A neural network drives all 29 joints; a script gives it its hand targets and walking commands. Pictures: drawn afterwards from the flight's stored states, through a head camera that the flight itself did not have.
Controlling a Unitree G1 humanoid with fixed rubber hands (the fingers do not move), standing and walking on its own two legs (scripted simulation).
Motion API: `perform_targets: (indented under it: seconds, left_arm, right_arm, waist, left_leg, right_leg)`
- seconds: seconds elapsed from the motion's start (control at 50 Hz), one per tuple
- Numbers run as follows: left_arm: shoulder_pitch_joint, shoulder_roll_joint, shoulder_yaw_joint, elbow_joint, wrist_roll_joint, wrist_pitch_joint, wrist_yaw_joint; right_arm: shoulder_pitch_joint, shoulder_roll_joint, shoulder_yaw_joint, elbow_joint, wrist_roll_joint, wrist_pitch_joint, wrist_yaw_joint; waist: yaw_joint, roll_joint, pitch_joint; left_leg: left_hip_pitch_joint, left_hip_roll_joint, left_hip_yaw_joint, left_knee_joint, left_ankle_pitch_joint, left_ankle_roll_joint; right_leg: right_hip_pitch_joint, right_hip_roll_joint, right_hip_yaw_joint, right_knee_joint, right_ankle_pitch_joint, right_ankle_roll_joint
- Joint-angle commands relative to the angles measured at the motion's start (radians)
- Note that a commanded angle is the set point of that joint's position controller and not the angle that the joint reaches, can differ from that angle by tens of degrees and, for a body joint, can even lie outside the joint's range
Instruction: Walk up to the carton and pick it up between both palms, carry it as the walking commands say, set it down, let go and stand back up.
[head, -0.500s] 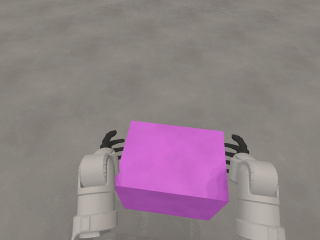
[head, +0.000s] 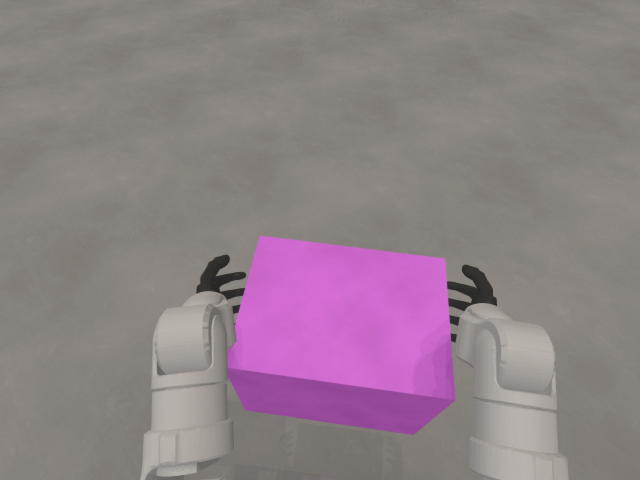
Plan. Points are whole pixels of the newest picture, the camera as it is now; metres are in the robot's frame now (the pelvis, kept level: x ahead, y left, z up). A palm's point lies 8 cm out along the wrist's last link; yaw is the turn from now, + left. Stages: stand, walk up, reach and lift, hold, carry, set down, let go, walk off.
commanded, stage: carry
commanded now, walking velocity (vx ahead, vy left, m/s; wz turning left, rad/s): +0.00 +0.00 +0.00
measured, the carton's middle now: (339, 338) +0.31 +0.00 -0.01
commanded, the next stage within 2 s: hold in 1.96 s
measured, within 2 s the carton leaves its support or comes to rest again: neither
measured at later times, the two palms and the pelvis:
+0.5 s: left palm (216, 320) +0.28 +0.14 +0.09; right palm (502, 334) +0.27 -0.17 +0.09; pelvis -0.02 -0.01 +0.00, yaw -1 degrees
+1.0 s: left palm (216, 325) +0.28 +0.15 +0.07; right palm (495, 338) +0.27 -0.17 +0.08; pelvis -0.02 -0.01 +0.00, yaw -1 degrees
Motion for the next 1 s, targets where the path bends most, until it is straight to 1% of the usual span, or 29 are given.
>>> perform_targets:
  seconds: [0.0, 0.04, 0.1, 0.12, 0.18, 0.2, 0.22, 0.24, 0.28, 0.32, 0.36, 0.38, 0.44, 0.46, 0.48, 0.5, 0.56, 0.6, 0.62, 0.66, 0.68, 0.74, 0.8, 0.82, 0.84, 0.92, 0.94, 0.96, 0.98]
  left_arm:
    - [-0.578, -1.030, -0.748, -0.169, -0.514, 0.014, -0.358]
    - [-0.548, -1.025, -0.739, -0.136, -0.508, 0.016, -0.365]
    - [-0.563, -1.028, -0.739, -0.121, -0.505, 0.015, -0.367]
    - [-0.550, -1.025, -0.736, -0.119, -0.506, 0.017, -0.370]
    - [-0.529, -1.030, -0.731, -0.082, -0.496, 0.017, -0.371]
    - [-0.555, -1.026, -0.741, -0.106, -0.503, 0.014, -0.370]
    - [-0.550, -1.019, -0.738, -0.101, -0.498, 0.015, -0.371]
    - [-0.546, -1.022, -0.735, -0.097, -0.498, 0.013, -0.370]
    - [-0.534, -1.019, -0.729, -0.078, -0.492, 0.017, -0.373]
    - [-0.506, -1.013, -0.724, -0.068, -0.485, 0.016, -0.374]
    - [-0.530, -1.013, -0.733, -0.084, -0.492, 0.014, -0.374]
    - [-0.549, -1.014, -0.737, -0.090, -0.498, 0.014, -0.373]
    - [-0.551, -1.009, -0.739, -0.090, -0.497, 0.017, -0.374]
    - [-0.584, -1.017, -0.749, -0.098, -0.504, 0.016, -0.372]
    - [-0.555, -1.005, -0.740, -0.091, -0.495, 0.016, -0.373]
    - [-0.568, -1.010, -0.746, -0.102, -0.503, 0.013, -0.373]
    - [-0.573, -1.013, -0.745, -0.111, -0.506, 0.015, -0.372]
    - [-0.580, -1.010, -0.743, -0.116, -0.502, 0.014, -0.369]
    - [-0.564, -1.009, -0.747, -0.115, -0.501, 0.015, -0.369]
    - [-0.580, -1.011, -0.745, -0.122, -0.504, 0.014, -0.369]
    - [-0.586, -1.017, -0.753, -0.125, -0.509, 0.015, -0.367]
    - [-0.591, -1.010, -0.754, -0.144, -0.513, 0.013, -0.367]
    - [-0.579, -1.008, -0.752, -0.138, -0.511, 0.013, -0.366]
    - [-0.588, -1.007, -0.756, -0.147, -0.513, 0.011, -0.364]
    - [-0.591, -1.013, -0.760, -0.152, -0.513, 0.011, -0.364]
    - [-0.578, -1.010, -0.755, -0.152, -0.510, 0.008, -0.362]
    - [-0.582, -1.011, -0.759, -0.168, -0.514, 0.006, -0.359]
    - [-0.579, -1.010, -0.751, -0.161, -0.511, 0.007, -0.359]
    - [-0.589, -1.013, -0.761, -0.169, -0.512, 0.006, -0.357]
  right_arm:
    - [-0.671, 0.989, 0.684, -0.111, 0.399, 0.021, 0.498]
    - [-0.648, 0.980, 0.678, -0.094, 0.385, 0.019, 0.500]
    - [-0.661, 0.983, 0.683, -0.081, 0.389, 0.019, 0.505]
    - [-0.653, 0.976, 0.685, -0.088, 0.383, 0.020, 0.505]
    - [-0.639, 0.972, 0.677, -0.063, 0.375, 0.019, 0.506]
    - [-0.655, 0.976, 0.683, -0.067, 0.385, 0.017, 0.508]
    - [-0.646, 0.970, 0.682, -0.056, 0.380, 0.018, 0.509]
    - [-0.653, 0.971, 0.687, -0.069, 0.385, 0.019, 0.510]
    - [-0.653, 0.968, 0.693, -0.059, 0.385, 0.020, 0.511]
    - [-0.647, 0.962, 0.693, -0.061, 0.380, 0.020, 0.513]
    - [-0.664, 0.965, 0.703, -0.074, 0.390, 0.019, 0.513]
    - [-0.663, 0.961, 0.700, -0.075, 0.389, 0.019, 0.513]
    - [-0.643, 0.971, 0.698, -0.051, 0.388, 0.023, 0.515]
    - [-0.664, 0.973, 0.695, -0.050, 0.391, 0.023, 0.516]
    - [-0.640, 0.972, 0.694, -0.039, 0.386, 0.023, 0.517]
    - [-0.655, 0.975, 0.694, -0.047, 0.390, 0.020, 0.516]
    - [-0.669, 0.974, 0.703, -0.071, 0.395, 0.021, 0.514]
    - [-0.661, 0.982, 0.702, -0.056, 0.399, 0.024, 0.517]
    - [-0.654, 0.978, 0.700, -0.057, 0.398, 0.023, 0.517]
    - [-0.666, 0.983, 0.704, -0.073, 0.401, 0.021, 0.514]
    - [-0.676, 0.978, 0.705, -0.083, 0.404, 0.022, 0.514]
    - [-0.659, 0.985, 0.707, -0.084, 0.404, 0.022, 0.514]
    - [-0.669, 0.981, 0.703, -0.092, 0.406, 0.021, 0.511]
    - [-0.655, 0.977, 0.693, -0.082, 0.401, 0.020, 0.511]
    - [-0.674, 0.987, 0.702, -0.097, 0.412, 0.018, 0.511]
    - [-0.671, 0.981, 0.702, -0.111, 0.409, 0.018, 0.510]
    - [-0.662, 0.980, 0.699, -0.115, 0.412, 0.016, 0.510]
    - [-0.665, 0.982, 0.700, -0.117, 0.410, 0.015, 0.507]
    - [-0.651, 0.979, 0.693, -0.105, 0.407, 0.016, 0.510]
  waist:
    - [-0.003, 0.062, -0.471]
    - [-0.004, 0.031, -0.456]
    - [-0.004, 0.039, -0.435]
    - [-0.006, 0.017, -0.438]
    - [-0.006, 0.033, -0.432]
    - [-0.005, 0.051, -0.435]
    - [-0.005, 0.059, -0.418]
    - [-0.006, 0.026, -0.419]
    - [-0.006, 0.041, -0.396]
    - [-0.005, 0.025, -0.391]
    - [-0.005, 0.024, -0.384]
    - [-0.004, 0.043, -0.383]
    - [-0.006, 0.045, -0.357]
    - [-0.006, 0.075, -0.352]
    - [-0.005, 0.053, -0.353]
    - [-0.005, 0.066, -0.352]
    - [-0.005, 0.042, -0.373]
    - [-0.003, 0.045, -0.385]
    - [-0.002, 0.068, -0.369]
    - [-0.003, 0.046, -0.396]
    - [-0.003, 0.064, -0.372]
    - [-0.003, 0.041, -0.396]
    - [-0.002, 0.047, -0.413]
    - [0.000, 0.070, -0.404]
    - [0.000, 0.072, -0.402]
    - [-0.003, 0.034, -0.416]
    - [-0.002, 0.058, -0.435]
    - [-0.001, 0.035, -0.436]
    - [0.000, 0.067, -0.425]
  left_leg:
    - [0.190, 0.255, -0.133, -0.086, 0.530, -0.018]
    - [0.177, 0.245, -0.124, -0.085, 0.466, -0.014]
    - [0.155, 0.243, -0.120, -0.095, 0.416, -0.017]
    - [0.148, 0.238, -0.114, -0.085, 0.392, -0.020]
    - [0.150, 0.236, -0.110, -0.085, 0.394, -0.020]
    - [0.154, 0.234, -0.108, -0.086, 0.409, -0.021]
    - [0.141, 0.232, -0.107, -0.089, 0.385, -0.022]
    - [0.141, 0.235, -0.115, -0.097, 0.354, -0.016]
    - [0.121, 0.234, -0.118, -0.111, 0.300, -0.018]
    - [0.113, 0.233, -0.124, -0.117, 0.232, -0.018]
    - [0.115, 0.239, -0.135, -0.136, 0.224, -0.018]
    - [0.118, 0.238, -0.126, -0.127, 0.250, -0.019]
    - [0.095, 0.238, -0.138, -0.145, 0.177, -0.019]
    - [0.099, 0.238, -0.136, -0.156, 0.148, -0.017]
    - [0.094, 0.243, -0.143, -0.156, 0.145, -0.018]
    - [0.094, 0.239, -0.137, -0.155, 0.139, -0.016]
    - [0.102, 0.235, -0.144, -0.153, 0.165, -0.014]
    - [0.123, 0.238, -0.146, -0.158, 0.176, -0.011]
    - [0.107, 0.237, -0.141, -0.157, 0.167, -0.013]
    - [0.120, 0.235, -0.144, -0.150, 0.187, -0.011]
    - [0.112, 0.234, -0.138, -0.147, 0.205, -0.014]
    - [0.133, 0.230, -0.125, -0.122, 0.282, -0.013]
    - [0.147, 0.235, -0.137, -0.125, 0.290, -0.009]
    - [0.147, 0.237, -0.139, -0.137, 0.275, -0.008]
    - [0.146, 0.236, -0.139, -0.134, 0.276, -0.007]
    - [0.160, 0.232, -0.132, -0.124, 0.298, -0.012]
    - [0.170, 0.234, -0.134, -0.119, 0.330, -0.008]
    - [0.167, 0.233, -0.134, -0.112, 0.367, -0.010]
    - [0.169, 0.236, -0.132, -0.124, 0.358, -0.009]
  right_leg:
    - [0.190, -0.086, 0.055, -0.044, 0.231, -0.010]
    - [0.193, -0.083, 0.058, -0.067, 0.236, -0.018]
    - [0.195, -0.081, 0.061, -0.072, 0.233, -0.026]
    - [0.200, -0.085, 0.064, -0.081, 0.246, -0.024]
    - [0.190, -0.079, 0.066, -0.081, 0.246, -0.029]
    - [0.197, -0.079, 0.066, -0.077, 0.257, -0.030]
    - [0.191, -0.075, 0.068, -0.083, 0.241, -0.032]
    - [0.189, -0.072, 0.068, -0.089, 0.230, -0.033]
    - [0.177, -0.069, 0.076, -0.099, 0.187, -0.037]
    - [0.176, -0.068, 0.078, -0.111, 0.160, -0.037]
    - [0.165, -0.059, 0.073, -0.111, 0.126, -0.037]
    - [0.171, -0.063, 0.071, -0.109, 0.146, -0.037]
    - [0.156, -0.053, 0.077, -0.118, 0.100, -0.039]
    - [0.143, -0.051, 0.077, -0.116, 0.086, -0.041]
    - [0.153, -0.050, 0.071, -0.115, 0.079, -0.041]
    - [0.158, -0.047, 0.073, -0.117, 0.086, -0.043]
    - [0.166, -0.051, 0.080, -0.117, 0.099, -0.045]
    - [0.166, -0.045, 0.072, -0.112, 0.104, -0.042]
    - [0.161, -0.048, 0.076, -0.115, 0.102, -0.041]
    - [0.184, -0.047, 0.073, -0.111, 0.116, -0.045]
    - [0.163, -0.050, 0.078, -0.112, 0.131, -0.042]
    - [0.181, -0.055, 0.079, -0.109, 0.188, -0.041]
    - [0.187, -0.051, 0.080, -0.102, 0.182, -0.046]
    - [0.178, -0.047, 0.076, -0.095, 0.161, -0.046]
    - [0.178, -0.043, 0.077, -0.103, 0.155, -0.048]
    - [0.188, -0.044, 0.068, -0.093, 0.183, -0.043]
    - [0.195, -0.044, 0.067, -0.086, 0.194, -0.045]
    - [0.204, -0.047, 0.068, -0.082, 0.219, -0.043]
    - [0.193, -0.042, 0.065, -0.077, 0.197, -0.042]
